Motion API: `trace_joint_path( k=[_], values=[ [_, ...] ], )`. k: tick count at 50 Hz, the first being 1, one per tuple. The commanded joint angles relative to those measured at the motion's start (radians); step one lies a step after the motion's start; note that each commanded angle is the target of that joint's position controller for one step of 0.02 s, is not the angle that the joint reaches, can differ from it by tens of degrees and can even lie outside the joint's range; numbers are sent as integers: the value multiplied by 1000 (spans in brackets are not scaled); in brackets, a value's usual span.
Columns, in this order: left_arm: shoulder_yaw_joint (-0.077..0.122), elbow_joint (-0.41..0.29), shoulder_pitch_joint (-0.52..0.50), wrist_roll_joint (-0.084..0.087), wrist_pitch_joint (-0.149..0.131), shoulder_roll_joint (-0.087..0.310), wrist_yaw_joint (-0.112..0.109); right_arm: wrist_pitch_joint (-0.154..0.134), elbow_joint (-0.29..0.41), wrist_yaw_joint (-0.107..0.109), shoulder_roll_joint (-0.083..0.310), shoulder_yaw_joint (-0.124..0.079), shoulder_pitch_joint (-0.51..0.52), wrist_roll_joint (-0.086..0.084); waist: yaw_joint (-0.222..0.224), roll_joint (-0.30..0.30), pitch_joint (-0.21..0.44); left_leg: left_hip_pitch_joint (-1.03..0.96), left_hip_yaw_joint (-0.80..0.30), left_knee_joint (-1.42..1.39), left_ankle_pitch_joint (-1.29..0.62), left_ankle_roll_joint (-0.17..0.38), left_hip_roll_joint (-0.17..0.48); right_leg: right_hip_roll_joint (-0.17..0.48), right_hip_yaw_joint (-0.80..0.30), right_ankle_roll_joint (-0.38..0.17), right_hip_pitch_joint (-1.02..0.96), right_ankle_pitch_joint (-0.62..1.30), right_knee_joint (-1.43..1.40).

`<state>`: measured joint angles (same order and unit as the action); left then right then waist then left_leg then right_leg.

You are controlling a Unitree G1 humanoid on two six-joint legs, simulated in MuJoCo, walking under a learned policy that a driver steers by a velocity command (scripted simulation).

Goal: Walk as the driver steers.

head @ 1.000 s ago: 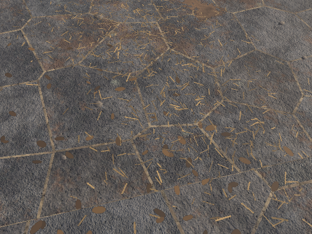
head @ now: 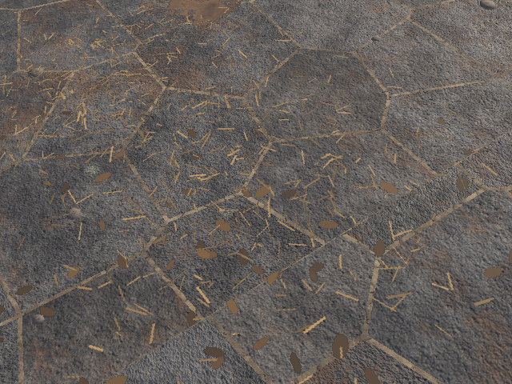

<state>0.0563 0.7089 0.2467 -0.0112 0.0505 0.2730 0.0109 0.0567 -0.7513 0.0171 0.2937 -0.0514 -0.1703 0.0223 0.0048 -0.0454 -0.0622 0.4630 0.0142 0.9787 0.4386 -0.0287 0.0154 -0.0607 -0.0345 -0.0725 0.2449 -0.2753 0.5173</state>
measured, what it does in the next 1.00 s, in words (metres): walks ahead: left foot, then right foot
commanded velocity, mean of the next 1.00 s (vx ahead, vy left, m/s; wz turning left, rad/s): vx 0.25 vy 0.00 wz -0.13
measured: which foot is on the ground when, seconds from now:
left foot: up 0.00-0.34, down 0.36-0.78, up 0.80-1.00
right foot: down 0.00-0.36, up 0.38-0.76, down 0.78-1.00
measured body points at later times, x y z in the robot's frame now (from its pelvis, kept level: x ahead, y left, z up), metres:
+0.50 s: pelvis +0.04 +0.02 +0.01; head +0.05 +0.04 +0.46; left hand +0.20 +0.26 -0.12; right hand +0.06 -0.26 -0.10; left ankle +0.03 +0.12 -0.74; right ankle +0.00 -0.10 -0.68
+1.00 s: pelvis +0.21 -0.07 +0.01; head +0.23 -0.09 +0.46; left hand +0.30 +0.19 -0.11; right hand +0.25 -0.35 -0.13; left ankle +0.23 +0.07 -0.66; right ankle +0.17 -0.14 -0.74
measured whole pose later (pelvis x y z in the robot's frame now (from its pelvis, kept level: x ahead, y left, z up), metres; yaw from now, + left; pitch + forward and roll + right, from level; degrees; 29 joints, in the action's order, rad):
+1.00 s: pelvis +0.21 -0.07 +0.01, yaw -4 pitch +1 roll +0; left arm 0.03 0.82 0.31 -0.02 -0.09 0.23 -0.01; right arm -0.01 -0.86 -0.05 0.29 -0.07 -0.30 0.03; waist 0.00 -0.05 -0.02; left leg 0.55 -0.03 1.08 0.23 0.06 0.04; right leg -0.03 0.13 -0.06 0.09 -0.23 0.30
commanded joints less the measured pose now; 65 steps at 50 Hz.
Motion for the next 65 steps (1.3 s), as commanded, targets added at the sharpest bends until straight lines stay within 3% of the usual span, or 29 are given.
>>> trace_joint_path(
  k=[1,4,8,14,16,17,18,19,20,21,22,24,27,33,36,38,39,40,41,42,43,45,49,54,58,61,63,64,65],
  values=[
    [43,-71,-35,10,-14,152,-11,-17,54,-6,100,-28,-17,8,-15,149,93,95,-44,92,-61,-7,-6,218,-271,-150,-130,476,-183],
    [53,-58,19,10,-16,168,-10,-11,73,-7,74,-20,17,-1,9,134,98,122,-51,17,-64,-17,-13,220,-304,-160,-182,460,-171],
    [61,-54,54,0,-10,183,-13,-11,97,0,73,-14,60,-2,40,159,89,102,-62,-98,-48,-14,-28,222,-375,-173,-179,389,-156],
    [55,-56,5,-12,-5,177,-8,-24,101,10,73,-6,22,-19,26,174,111,-106,-40,-278,-30,22,-58,202,-412,-139,-92,491,-113],
    [51,-47,-12,-6,-2,169,-9,-34,85,10,57,0,-41,-10,-14,148,129,-265,-21,-458,-85,46,-71,157,-424,-109,-15,155,-115],
    [41,-47,-26,-1,-3,143,-12,-44,75,15,45,4,-72,1,-41,115,110,-384,-38,-593,-131,64,-53,113,-416,-74,89,-87,-99],
    [18,-57,-11,-4,-10,69,-13,-54,77,23,93,0,-92,16,-41,-49,101,-476,-254,-716,61,100,124,29,-324,-22,222,-322,48],
    [13,-77,-33,-3,-18,60,-17,-58,75,17,212,-25,-129,23,-68,-191,67,-472,-598,-859,329,193,320,-141,-131,9,383,-328,263],
    [31,-74,-54,-34,-27,138,-22,-59,39,8,216,-36,-148,30,-54,-108,-20,-354,-653,-867,375,254,350,-72,-161,10,404,-260,394],
    [35,-53,-33,-32,-37,143,-14,-65,37,2,156,-20,-110,16,-17,-69,-54,-328,-592,-865,348,251,309,-47,-169,15,399,-188,434],
    [34,-28,-5,-28,-44,138,-2,-73,38,-4,118,-11,-71,6,7,-69,-61,-337,-497,-866,261,221,251,-27,-151,31,389,-127,444],
    [33,3,12,-39,-52,132,20,-91,25,-6,95,-6,-79,1,1,-95,-17,-381,-364,-855,84,203,179,-12,-87,52,373,-48,478],
    [18,-10,-72,-34,-59,95,39,-113,-19,-18,99,-14,-156,-6,-30,-73,-14,-433,-300,-860,-37,221,169,39,-17,74,417,20,426],
    [-8,-48,-243,-24,-72,49,44,-124,-82,-26,112,-24,-265,-3,-95,-82,-35,-402,-238,-836,-185,241,175,72,75,83,316,23,147],
    [-6,-47,-207,-18,-84,58,31,-121,-95,-29,134,-31,-262,-5,-58,-78,-25,-328,-260,-768,-319,241,193,45,94,58,156,6,51],
    [4,4,-54,-21,-101,72,12,-120,-94,-27,139,-32,-225,-16,32,-29,19,-223,-239,-644,-419,200,159,21,89,37,-110,91,-79],
    [22,43,80,-34,-115,123,-5,-126,-86,-28,111,-24,-210,-21,92,40,101,-131,-183,-466,-433,167,94,90,7,15,-320,62,-107],
    [49,48,229,-53,-122,238,-23,-131,-34,-31,14,3,-192,-41,162,243,244,85,-69,-143,-177,109,-27,377,-339,-51,-558,-245,-215],
    [58,70,251,-42,-113,275,-23,-119,-30,-22,51,-9,-210,-24,136,291,219,197,-51,44,98,110,-85,501,-605,-106,-461,-389,-331],
    [35,55,163,-34,-110,192,-19,-106,-53,-22,90,-23,-212,-8,82,163,112,207,-116,137,35,129,-19,467,-529,-102,-349,-433,-329],
    [19,40,78,-25,-115,128,-15,-105,-64,-34,71,-22,-207,-7,42,131,38,195,-114,134,-51,129,15,417,-406,-85,-256,-318,-348],
    [-1,39,31,-19,-130,64,-19,-91,-79,-50,52,-24,-201,2,10,158,1,161,-92,106,-138,110,48,334,-202,-44,-187,-73,-376],
    [1,78,89,-8,-157,64,-21,-67,-59,-71,21,-21,-135,9,0,133,5,228,-63,142,-246,82,52,303,-17,-43,-213,281,-367],
    [-7,122,135,-9,-159,39,-22,-64,12,-85,-10,-5,42,12,9,122,-39,282,-4,-38,-390,66,47,275,136,-46,-210,472,-365],
    [-3,160,187,-8,-154,70,-31,-67,73,-101,-26,15,183,16,38,119,-64,197,100,-271,-421,106,25,292,207,-33,-243,578,-354],
    [3,179,192,-10,-137,110,-43,-66,79,-93,4,8,163,15,7,132,-19,86,150,-351,-320,165,-43,304,256,-12,-336,940,-217],
    [12,183,183,-18,-115,148,-51,-68,42,-82,40,-9,20,16,-62,157,77,-79,155,-367,-216,217,-105,319,271,-17,-362,1125,25],
    [15,178,178,-16,-107,158,-51,-77,1,-72,70,-26,-117,20,-119,139,161,-262,124,-425,-218,250,-128,314,274,-12,-295,1024,229],
    [13,156,171,-16,-106,146,-46,-80,-37,-52,136,-53,-269,28,-185,51,252,-507,-56,-492,-118,301,-7,275,291,11,-98,715,542]
  ],
)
